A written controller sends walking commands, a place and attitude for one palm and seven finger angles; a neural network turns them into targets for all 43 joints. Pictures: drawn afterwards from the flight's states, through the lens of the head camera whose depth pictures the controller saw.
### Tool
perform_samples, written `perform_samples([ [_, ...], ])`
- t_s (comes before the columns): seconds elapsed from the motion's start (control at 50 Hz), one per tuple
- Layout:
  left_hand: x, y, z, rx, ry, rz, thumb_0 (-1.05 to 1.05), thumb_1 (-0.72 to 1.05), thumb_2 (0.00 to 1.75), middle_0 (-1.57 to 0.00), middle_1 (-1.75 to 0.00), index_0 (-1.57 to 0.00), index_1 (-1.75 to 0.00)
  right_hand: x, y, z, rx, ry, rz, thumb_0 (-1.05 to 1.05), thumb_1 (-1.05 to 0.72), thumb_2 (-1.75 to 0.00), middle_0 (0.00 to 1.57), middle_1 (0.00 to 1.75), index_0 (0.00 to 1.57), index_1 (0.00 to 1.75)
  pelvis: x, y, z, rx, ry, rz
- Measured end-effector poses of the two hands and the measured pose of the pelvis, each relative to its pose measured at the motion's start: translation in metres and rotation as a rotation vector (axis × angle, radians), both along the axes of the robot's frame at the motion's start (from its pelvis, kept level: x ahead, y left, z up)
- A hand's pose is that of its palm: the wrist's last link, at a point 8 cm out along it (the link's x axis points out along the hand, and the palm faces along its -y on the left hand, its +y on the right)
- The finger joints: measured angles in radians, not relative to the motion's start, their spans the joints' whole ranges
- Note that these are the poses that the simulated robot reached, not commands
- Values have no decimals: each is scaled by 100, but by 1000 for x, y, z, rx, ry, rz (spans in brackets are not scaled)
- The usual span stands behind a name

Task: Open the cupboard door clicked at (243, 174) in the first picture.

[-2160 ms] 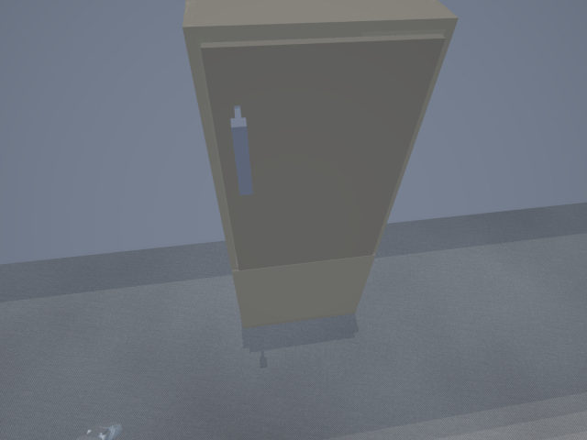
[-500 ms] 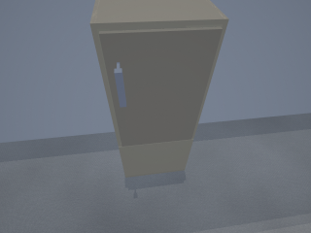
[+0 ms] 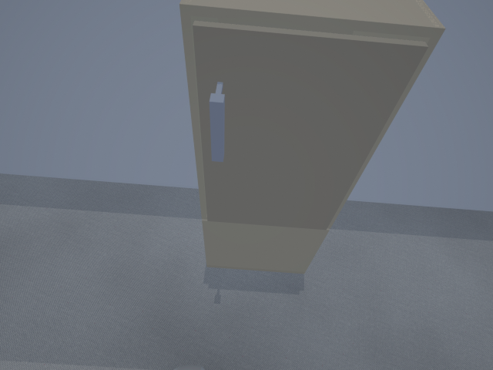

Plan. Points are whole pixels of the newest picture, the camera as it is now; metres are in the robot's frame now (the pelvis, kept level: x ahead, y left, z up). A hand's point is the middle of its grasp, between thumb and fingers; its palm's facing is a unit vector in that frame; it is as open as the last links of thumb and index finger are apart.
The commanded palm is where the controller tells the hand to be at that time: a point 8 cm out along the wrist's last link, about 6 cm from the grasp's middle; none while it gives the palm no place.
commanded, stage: shuffle to correct the standing spot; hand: left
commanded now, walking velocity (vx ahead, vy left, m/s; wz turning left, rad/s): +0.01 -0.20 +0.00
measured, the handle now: (218, 123) +0.53 +0.11 +0.08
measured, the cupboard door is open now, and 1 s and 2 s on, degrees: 0 0 0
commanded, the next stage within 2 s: come to a stop and stand still in 0.34 s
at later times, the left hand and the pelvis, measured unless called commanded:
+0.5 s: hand out of the picture +0.11 +0.10 -0.17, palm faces +0.00 -0.97 -0.24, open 7.4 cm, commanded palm none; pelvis +0.04 -0.10 -0.01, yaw -1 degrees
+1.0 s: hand out of the picture -0.03 +0.08 -0.15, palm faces +0.13 -0.95 -0.29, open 7.4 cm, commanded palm none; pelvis +0.00 -0.11 +0.01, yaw +2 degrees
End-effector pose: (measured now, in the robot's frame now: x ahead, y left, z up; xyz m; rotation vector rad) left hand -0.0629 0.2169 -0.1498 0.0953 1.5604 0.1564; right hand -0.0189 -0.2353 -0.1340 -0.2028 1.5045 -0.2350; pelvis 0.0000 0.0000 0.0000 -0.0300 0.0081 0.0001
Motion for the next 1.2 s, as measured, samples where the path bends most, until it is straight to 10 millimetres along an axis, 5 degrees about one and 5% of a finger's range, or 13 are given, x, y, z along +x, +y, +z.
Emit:
perform_samples([
  [0.12, 5, -10, -14, -48, 59, -6, 1, 90, 90, -20, -30, -20, -30, 50, -2, 2, -40, -142, 20, 0, -90, -89, 19, 30, 20, 30, 17, 1, -7, 18, -18, -23],
  [0.3, 93, -17, 4, -14, -142, -23, 1, 91, 90, -20, -30, -20, -30, 55, -14, 18, -4, -140, 12, 0, -91, -89, 20, 30, 20, 30, 27, -27, 14, -3, -17, -8],
  [0.46, 156, -53, 17, 58, -259, -89, 0, 91, 90, -20, -30, -20, -30, 47, -79, -1, 24, -114, -54, 0, -90, -89, 20, 30, 20, 30, 34, -82, 5, 17, -12, -16],
  [0.56, 169, -87, 23, 113, -311, -111, 0, 91, 90, -20, -30, -20, -30, 48, -132, -24, 30, -82, -61, 0, -90, -89, 20, 30, 20, 30, 37, -116, -6, 25, -12, -3],
  [0.74, 149, -126, 38, 123, -333, -42, 0, 91, 90, -21, -30, -20, -30, 77, -161, -9, 52, -105, 29, 0, -91, -89, 19, 30, 19, 30, 32, -141, 10, 61, -3, 18],
  [0.86, 97, -117, 39, 154, -265, 12, 0, 91, 90, -21, -30, -21, -30, 106, -153, -4, 71, -174, 98, 0, -91, -89, 19, 30, 19, 30, 17, -138, 12, 70, -8, 34],
  [0.98, 36, -93, 34, 150, -162, 50, 1, 90, 90, -21, -30, -20, -30, 123, -124, 4, 89, -271, 139, 0, -91, -89, 19, 30, 19, 30, 2, -119, 11, 69, -17, 30],
  [1.1, 1, -56, 11, 95, -115, 76, 1, 90, 90, -21, -30, -20, -30, 108, -82, 12, 56, -327, 151, 0, -91, -89, 19, 30, 19, 30, -11, -82, 3, 29, -11, 20],
  [1.2, 4, -31, 5, 58, -115, 69, 1, 90, 90, -20, -30, -20, -30, 62, -51, 22, 19, -263, 111, 0, -92, -89, 20, 30, 20, 30, -18, -57, 10, 15, -18, 26],
])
